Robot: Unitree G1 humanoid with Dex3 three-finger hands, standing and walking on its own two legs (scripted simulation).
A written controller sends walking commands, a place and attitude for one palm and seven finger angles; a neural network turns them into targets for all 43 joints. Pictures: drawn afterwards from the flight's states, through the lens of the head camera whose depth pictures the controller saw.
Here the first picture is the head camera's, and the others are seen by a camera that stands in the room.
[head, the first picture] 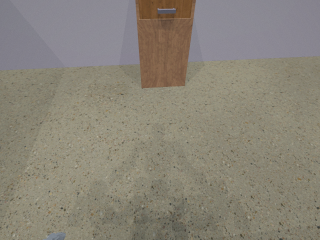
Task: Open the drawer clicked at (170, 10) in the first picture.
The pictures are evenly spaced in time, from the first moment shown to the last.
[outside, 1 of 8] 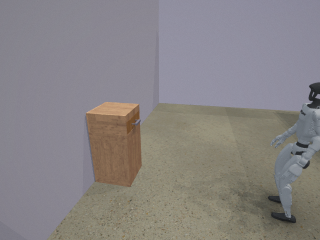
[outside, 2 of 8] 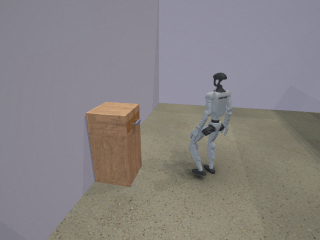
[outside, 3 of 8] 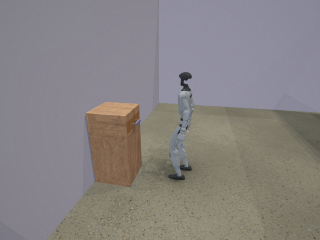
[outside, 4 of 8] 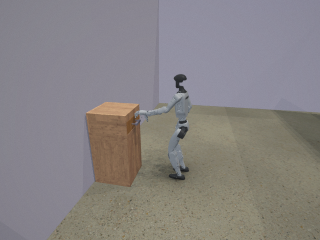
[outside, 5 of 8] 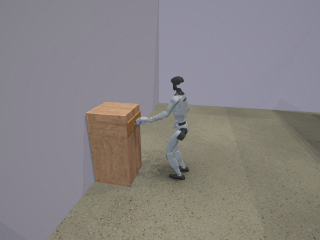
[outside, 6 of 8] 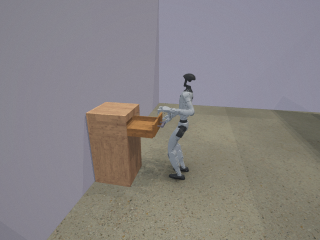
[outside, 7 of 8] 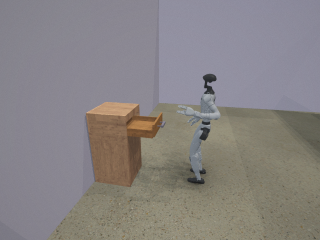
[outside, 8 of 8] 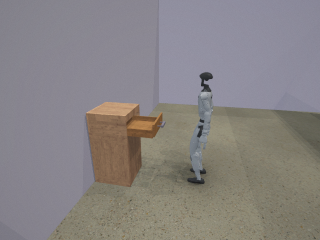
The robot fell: no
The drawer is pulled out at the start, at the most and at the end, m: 0.00 0.30 0.30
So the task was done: yes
